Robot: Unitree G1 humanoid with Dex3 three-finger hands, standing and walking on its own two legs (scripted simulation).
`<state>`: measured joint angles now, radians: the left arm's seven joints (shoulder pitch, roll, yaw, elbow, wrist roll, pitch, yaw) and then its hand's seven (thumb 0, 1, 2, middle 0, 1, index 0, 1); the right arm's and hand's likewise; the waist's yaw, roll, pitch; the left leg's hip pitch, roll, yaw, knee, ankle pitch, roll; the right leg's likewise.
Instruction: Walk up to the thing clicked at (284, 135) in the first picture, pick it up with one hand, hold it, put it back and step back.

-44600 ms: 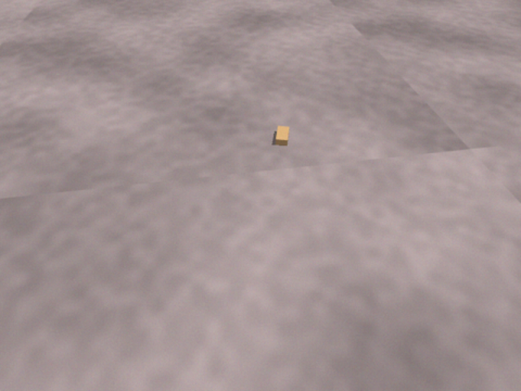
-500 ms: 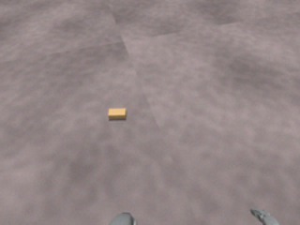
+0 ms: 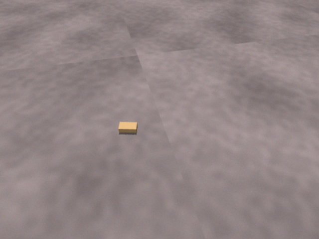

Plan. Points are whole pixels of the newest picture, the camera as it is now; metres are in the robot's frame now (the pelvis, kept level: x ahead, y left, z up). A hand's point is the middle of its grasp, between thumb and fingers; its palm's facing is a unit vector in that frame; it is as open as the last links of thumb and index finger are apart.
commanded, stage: step back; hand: left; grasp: from above
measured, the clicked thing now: (128, 127) +1.08 +0.24 -0.74
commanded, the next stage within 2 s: stand in 0.56 s
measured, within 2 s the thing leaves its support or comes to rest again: neither
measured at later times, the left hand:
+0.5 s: hand out of the picture +0.13 +0.27 -0.15, palm faces +0.03 -0.94 -0.35, open 7.4 cm
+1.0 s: hand out of the picture +0.11 +0.26 -0.14, palm faces -0.03 -0.94 -0.33, open 7.4 cm
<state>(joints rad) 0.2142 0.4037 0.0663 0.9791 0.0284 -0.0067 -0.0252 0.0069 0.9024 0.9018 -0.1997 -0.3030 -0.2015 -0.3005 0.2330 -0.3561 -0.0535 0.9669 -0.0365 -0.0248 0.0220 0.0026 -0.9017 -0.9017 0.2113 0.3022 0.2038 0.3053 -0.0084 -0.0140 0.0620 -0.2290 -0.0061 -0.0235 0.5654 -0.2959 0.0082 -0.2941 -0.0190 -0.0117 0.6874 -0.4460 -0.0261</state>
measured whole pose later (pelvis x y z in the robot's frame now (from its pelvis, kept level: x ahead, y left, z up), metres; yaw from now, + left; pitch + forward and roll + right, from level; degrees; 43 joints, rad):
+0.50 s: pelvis +0.04 +0.01 +0.00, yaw +1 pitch -2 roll +0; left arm 0.11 0.37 0.03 1.06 0.01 -0.02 0.00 0.01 0.90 0.90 -0.20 -0.30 -0.20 -0.30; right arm 0.08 -0.32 -0.02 1.07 -0.01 -0.02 0.01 0.00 -0.90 -0.90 0.21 0.30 0.20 0.30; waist 0.02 -0.01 0.08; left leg -0.22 0.01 0.00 0.53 -0.27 0.00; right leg -0.16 -0.03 -0.03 0.50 -0.30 0.02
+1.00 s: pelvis +0.04 +0.01 +0.02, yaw +0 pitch -2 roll +0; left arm 0.10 0.35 0.00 1.14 0.02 -0.02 -0.01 0.00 0.90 0.90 -0.20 -0.30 -0.20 -0.30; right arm 0.07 -0.34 -0.01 1.15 -0.01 -0.01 0.01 0.00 -0.91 -0.90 0.21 0.30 0.20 0.30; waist 0.00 -0.01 0.06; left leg -0.13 0.00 0.01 0.31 -0.15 0.00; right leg -0.09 -0.03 -0.02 0.31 -0.19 0.03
